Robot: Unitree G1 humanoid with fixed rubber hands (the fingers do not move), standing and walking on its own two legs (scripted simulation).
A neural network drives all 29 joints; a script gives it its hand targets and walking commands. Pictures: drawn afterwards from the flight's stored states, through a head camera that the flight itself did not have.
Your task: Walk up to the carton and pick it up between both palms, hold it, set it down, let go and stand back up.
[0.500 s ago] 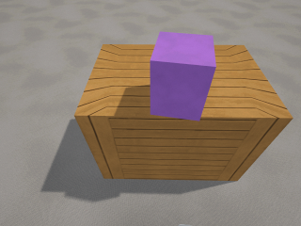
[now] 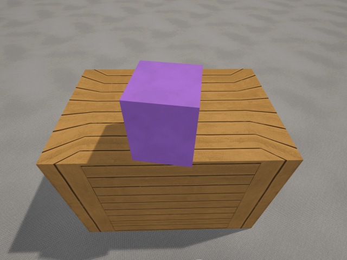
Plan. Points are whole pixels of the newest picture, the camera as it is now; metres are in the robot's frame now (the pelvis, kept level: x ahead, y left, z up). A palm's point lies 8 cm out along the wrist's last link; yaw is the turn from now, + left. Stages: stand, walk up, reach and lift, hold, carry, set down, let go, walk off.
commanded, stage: walk up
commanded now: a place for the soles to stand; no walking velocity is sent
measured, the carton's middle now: (166, 114) +0.56 +0.04 +0.03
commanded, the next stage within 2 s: none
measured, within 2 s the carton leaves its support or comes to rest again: neither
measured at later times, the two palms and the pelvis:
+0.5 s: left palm out of the picture +0.15 +0.35 -0.13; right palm out of the picture +0.11 -0.26 -0.06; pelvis +0.08 +0.06 +0.01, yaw -1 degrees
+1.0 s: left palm (53, 249) +0.20 +0.31 -0.11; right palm out of the picture +0.16 -0.30 -0.10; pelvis +0.13 +0.00 +0.01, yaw -1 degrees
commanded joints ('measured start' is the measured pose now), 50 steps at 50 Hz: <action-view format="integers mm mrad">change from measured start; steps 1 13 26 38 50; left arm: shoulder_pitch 36 34 51 -66 133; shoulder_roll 299 303 217 169 218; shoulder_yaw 147 140 98 76 113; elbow -64 -54 16 -3 34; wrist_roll -11 -1 4 -10 22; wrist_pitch -39 -32 25 58 -32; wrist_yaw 18 15 -11 15 35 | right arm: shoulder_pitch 56 -56 99 160 -35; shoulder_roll -236 -235 -276 -220 -185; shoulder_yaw -97 -99 -111 -111 -94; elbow -23 -43 -5 -18 -70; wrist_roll -3 2 11 4 -18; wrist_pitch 27 18 -51 -19 19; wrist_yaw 12 28 -33 -42 -11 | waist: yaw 36 65 -3 -43 79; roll -98 -54 178 180 43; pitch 75 83 -46 -50 -168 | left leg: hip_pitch -282 -242 350 413 -9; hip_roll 22 29 232 213 124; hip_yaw -112 -92 -385 -366 -137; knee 24 -280 -929 -838 -411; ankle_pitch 180 108 351 623 327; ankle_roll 54 27 -61 6 147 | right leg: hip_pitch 119 226 -241 -291 325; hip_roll -218 -233 -5 -32 -43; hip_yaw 518 458 136 43 -25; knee -659 -632 271 205 -339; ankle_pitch -341 -352 75 76 111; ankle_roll -12 -131 44 43 3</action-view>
